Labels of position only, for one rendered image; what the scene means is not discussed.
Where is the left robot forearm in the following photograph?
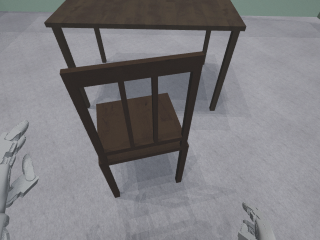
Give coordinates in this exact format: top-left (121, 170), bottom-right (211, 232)
top-left (0, 213), bottom-right (10, 240)

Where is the table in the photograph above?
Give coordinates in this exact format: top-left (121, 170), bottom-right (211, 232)
top-left (44, 0), bottom-right (247, 111)

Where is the robot left hand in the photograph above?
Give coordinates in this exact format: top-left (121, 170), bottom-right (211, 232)
top-left (0, 120), bottom-right (39, 214)

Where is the chair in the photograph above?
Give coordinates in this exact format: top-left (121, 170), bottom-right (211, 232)
top-left (59, 51), bottom-right (205, 198)

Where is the robot right hand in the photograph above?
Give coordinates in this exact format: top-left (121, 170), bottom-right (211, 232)
top-left (238, 202), bottom-right (277, 240)

